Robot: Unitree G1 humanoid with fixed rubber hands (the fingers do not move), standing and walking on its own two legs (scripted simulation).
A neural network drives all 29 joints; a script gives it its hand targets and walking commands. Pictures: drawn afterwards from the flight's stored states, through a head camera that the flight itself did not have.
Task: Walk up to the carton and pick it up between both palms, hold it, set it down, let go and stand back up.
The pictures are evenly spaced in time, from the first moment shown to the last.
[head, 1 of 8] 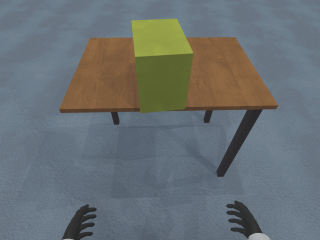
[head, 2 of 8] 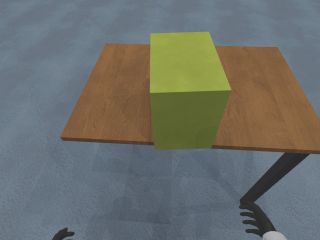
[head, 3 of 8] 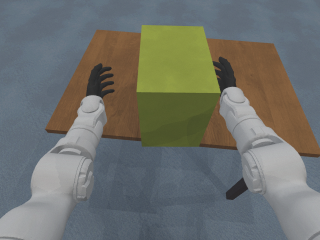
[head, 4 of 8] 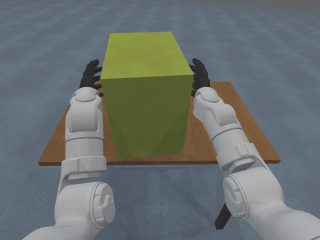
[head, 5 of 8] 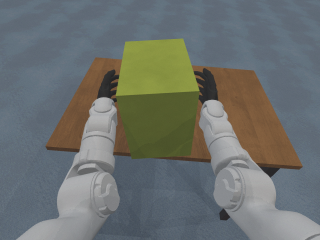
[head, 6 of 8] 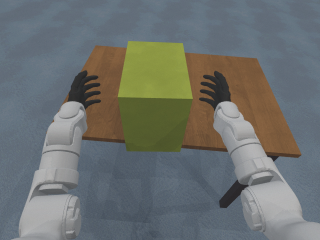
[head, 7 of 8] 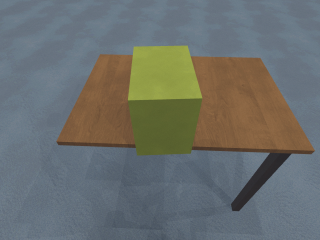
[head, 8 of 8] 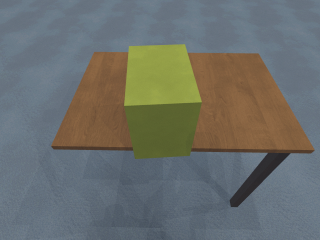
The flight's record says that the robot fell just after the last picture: no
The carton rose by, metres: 0.22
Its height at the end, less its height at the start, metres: +0.00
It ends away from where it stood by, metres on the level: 0.03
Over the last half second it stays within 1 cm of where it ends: yes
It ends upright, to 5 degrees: yes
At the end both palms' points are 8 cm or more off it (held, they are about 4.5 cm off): yes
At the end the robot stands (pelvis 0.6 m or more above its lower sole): yes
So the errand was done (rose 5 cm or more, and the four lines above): yes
